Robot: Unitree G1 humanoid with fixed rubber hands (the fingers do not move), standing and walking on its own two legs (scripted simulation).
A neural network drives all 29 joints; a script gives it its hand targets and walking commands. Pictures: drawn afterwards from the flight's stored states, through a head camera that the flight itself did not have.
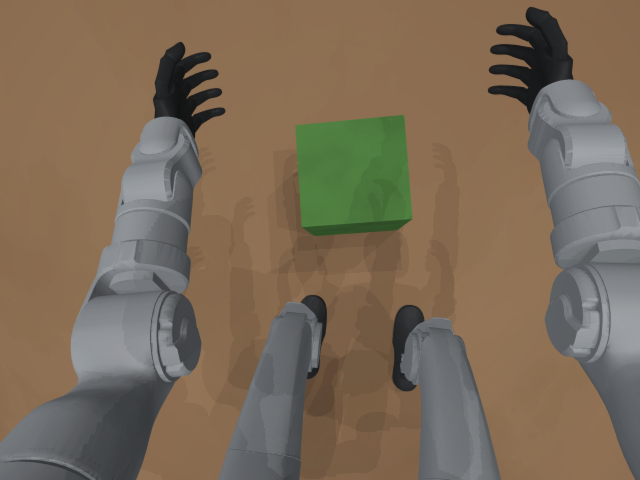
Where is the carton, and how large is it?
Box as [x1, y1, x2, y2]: [295, 115, 412, 235]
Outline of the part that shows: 403,115 295,125 302,227 314,235 392,230 399,228 412,218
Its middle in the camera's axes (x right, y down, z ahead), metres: +0.07 -0.13 +0.87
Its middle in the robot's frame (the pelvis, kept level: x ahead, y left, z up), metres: +0.51 +0.05 -0.52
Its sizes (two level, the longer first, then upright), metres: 0.210 0.200 0.250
